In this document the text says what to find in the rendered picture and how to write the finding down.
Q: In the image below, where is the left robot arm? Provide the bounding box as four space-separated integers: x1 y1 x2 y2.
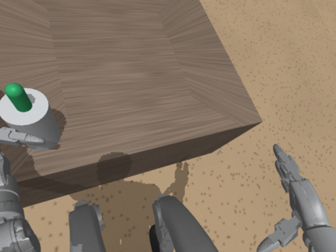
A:
0 147 41 252

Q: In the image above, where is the right robot foot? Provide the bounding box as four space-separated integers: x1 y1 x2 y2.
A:
149 225 160 252

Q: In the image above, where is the left robot hand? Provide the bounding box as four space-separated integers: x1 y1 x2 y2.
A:
0 127 45 146

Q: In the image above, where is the right robot arm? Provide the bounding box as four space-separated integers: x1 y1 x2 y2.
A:
302 226 336 252

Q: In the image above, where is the right robot hand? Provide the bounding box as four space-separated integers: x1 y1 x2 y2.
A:
257 144 330 252

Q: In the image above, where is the bottle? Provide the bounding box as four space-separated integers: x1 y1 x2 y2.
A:
0 83 61 151

